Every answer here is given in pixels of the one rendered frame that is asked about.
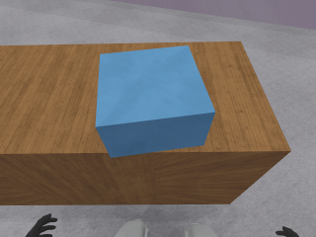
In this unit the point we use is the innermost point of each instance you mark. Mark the carton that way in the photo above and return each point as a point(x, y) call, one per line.
point(151, 100)

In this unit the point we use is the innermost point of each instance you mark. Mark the robot left thigh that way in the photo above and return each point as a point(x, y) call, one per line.
point(133, 228)

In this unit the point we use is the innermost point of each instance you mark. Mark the right robot hand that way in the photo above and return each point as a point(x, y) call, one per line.
point(287, 232)

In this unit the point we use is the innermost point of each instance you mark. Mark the robot thigh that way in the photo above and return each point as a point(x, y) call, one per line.
point(133, 228)
point(198, 230)

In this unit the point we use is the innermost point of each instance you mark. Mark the robot right thigh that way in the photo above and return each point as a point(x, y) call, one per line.
point(198, 230)

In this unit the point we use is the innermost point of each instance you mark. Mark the left robot hand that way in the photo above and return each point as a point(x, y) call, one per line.
point(39, 227)

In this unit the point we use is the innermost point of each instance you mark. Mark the pedestal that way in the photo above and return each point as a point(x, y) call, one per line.
point(52, 154)

